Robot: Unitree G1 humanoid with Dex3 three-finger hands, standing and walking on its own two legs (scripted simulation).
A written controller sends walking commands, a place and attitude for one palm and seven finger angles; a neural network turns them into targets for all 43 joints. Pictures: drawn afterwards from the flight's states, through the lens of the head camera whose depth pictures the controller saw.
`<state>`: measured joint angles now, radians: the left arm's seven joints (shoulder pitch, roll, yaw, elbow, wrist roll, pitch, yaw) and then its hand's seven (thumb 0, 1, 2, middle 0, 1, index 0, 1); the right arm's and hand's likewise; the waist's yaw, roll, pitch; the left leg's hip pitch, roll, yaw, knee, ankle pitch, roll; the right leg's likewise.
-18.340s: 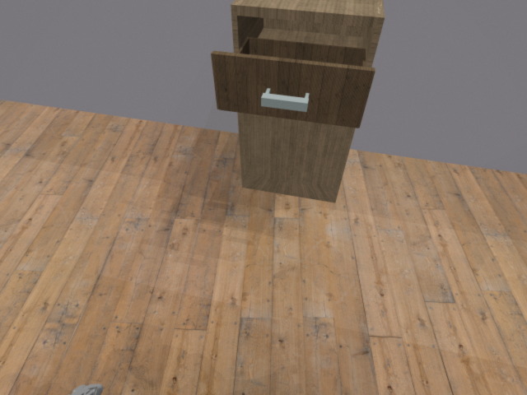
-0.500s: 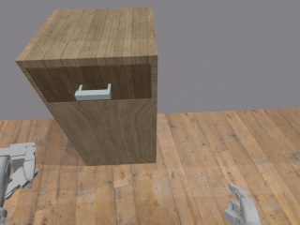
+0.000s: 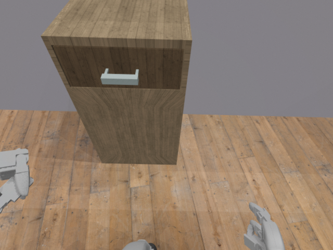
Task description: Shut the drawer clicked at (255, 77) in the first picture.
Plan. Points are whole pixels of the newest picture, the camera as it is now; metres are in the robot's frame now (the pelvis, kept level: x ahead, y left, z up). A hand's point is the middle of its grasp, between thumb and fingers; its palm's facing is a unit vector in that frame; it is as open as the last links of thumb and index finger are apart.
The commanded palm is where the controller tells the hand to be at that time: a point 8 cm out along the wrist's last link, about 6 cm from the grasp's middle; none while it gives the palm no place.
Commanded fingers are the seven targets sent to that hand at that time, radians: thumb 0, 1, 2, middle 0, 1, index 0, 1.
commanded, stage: step back with the hand held close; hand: left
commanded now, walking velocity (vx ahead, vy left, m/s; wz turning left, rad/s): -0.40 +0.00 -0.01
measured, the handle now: (121, 75) +0.68 +0.22 +0.00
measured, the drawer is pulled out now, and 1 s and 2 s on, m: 0.00 0.00 0.00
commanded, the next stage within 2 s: stop stepping back and stand still in 0.50 s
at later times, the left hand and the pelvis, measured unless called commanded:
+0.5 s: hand (1, 222) +0.13 +0.24 +0.18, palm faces +0.30 -0.86 -0.41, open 3.2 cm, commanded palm +0.08 +0.29 +0.19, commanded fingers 0.00 0.90 0.90 -1.40 -1.60 -1.40 -1.60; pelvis -0.07 +0.02 +0.00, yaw -3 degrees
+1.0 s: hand out of the picture +0.04 +0.27 +0.17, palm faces +0.37 -0.87 -0.34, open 3.2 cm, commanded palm -0.03 +0.31 +0.19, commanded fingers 0.00 0.90 0.90 -1.40 -1.60 -1.40 -1.60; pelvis -0.18 +0.04 +0.00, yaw -4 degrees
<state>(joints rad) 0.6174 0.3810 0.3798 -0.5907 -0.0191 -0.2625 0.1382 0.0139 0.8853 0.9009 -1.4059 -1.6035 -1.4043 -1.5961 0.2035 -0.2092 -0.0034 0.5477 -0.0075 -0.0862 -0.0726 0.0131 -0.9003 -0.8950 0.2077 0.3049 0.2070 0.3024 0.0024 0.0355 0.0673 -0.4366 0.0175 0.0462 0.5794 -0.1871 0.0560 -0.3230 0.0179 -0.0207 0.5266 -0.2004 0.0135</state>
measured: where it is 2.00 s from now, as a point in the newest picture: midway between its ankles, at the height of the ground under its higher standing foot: outside the picture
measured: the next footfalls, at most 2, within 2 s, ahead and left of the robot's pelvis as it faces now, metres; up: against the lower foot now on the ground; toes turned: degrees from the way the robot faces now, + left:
right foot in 0.40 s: -0.13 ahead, -0.06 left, +0.00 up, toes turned -2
left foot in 0.94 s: -0.10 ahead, +0.16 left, +0.00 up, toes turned +1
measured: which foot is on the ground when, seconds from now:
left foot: down 0.00-0.74, up 0.76-0.92, down 0.94-1.00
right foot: down 0.00-0.18, up 0.20-0.38, down 0.40-1.00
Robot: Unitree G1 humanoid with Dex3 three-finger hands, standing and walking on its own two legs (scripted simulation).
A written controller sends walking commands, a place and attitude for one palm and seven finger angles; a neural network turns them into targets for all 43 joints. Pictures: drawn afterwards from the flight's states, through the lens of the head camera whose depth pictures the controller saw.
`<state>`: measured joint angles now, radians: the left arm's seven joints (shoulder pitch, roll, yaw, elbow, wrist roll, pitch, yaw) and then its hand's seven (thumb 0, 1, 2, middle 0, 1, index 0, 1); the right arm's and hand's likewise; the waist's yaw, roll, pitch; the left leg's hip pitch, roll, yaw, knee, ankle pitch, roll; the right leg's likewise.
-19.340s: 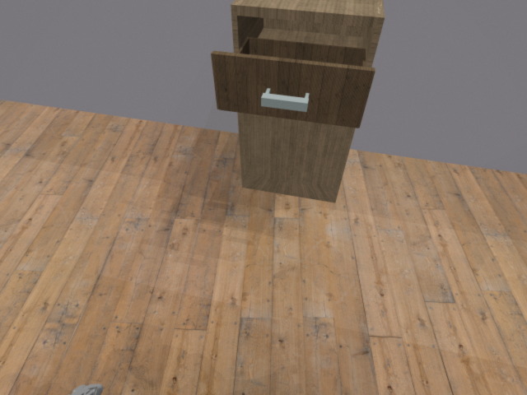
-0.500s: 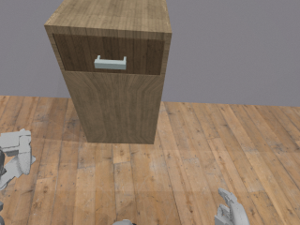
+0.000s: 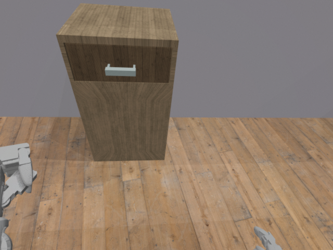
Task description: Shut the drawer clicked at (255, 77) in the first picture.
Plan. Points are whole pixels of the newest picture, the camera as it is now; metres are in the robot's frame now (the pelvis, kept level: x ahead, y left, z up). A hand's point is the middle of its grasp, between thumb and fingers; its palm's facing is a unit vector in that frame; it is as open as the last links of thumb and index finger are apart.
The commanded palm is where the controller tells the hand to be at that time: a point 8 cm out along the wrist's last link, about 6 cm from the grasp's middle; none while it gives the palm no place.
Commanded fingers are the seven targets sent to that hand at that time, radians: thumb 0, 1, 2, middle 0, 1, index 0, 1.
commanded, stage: stop stepping back and stand still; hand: left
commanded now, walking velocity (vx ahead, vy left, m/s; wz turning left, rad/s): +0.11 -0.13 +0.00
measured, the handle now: (121, 68) +0.84 +0.23 +0.00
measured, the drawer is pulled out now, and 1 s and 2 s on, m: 0.00 0.00 0.00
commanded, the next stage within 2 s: let the arm hang, fingers relaxed in 0.92 s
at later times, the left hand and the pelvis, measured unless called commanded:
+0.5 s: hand (22, 187) +0.17 +0.24 +0.17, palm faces +0.43 -0.78 -0.46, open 3.3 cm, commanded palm +0.11 +0.28 +0.19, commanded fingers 0.00 0.90 0.90 -1.40 -1.60 -1.40 -1.60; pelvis +0.00 +0.00 +0.00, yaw +4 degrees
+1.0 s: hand (23, 173) +0.20 +0.26 +0.17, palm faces +0.36 -0.80 -0.48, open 3.2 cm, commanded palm none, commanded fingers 0.00 0.90 0.90 -1.40 -1.60 -1.40 -1.60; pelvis +0.02 +0.01 +0.01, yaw +3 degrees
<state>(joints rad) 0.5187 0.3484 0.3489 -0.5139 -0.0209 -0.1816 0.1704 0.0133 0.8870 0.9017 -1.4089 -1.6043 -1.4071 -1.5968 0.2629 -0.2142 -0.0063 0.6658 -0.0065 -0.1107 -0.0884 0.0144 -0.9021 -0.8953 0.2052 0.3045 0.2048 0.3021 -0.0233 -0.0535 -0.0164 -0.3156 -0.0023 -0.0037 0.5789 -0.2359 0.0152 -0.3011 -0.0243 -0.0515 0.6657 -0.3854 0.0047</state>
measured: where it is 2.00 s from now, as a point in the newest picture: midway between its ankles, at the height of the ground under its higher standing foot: outside the picture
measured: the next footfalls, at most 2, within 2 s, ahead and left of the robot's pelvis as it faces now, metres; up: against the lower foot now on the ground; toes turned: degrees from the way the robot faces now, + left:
none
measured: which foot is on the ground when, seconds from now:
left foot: down 0.00-1.00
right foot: down 0.00-1.00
